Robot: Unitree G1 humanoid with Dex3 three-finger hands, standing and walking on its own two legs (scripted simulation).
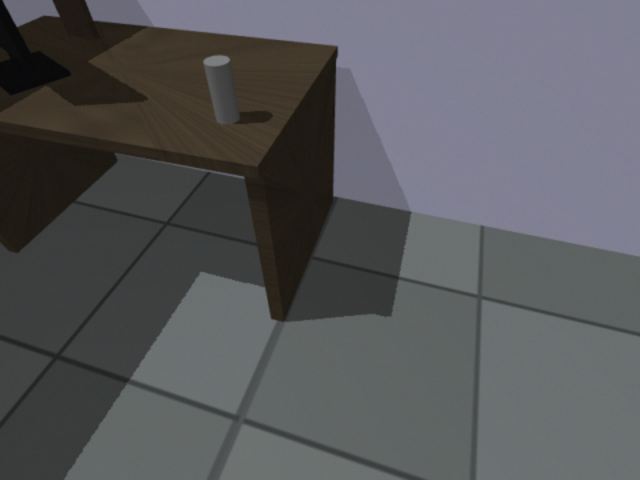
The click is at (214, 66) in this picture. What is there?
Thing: squat round
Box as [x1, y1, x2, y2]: [203, 55, 239, 124]
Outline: 211,56 206,58 203,62 216,120 224,124 235,122 238,120 239,114 229,58 222,55
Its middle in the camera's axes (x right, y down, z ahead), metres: -0.25 -0.38 +0.98
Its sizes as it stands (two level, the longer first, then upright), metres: 0.064 0.064 0.153
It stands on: a support 0.72 m high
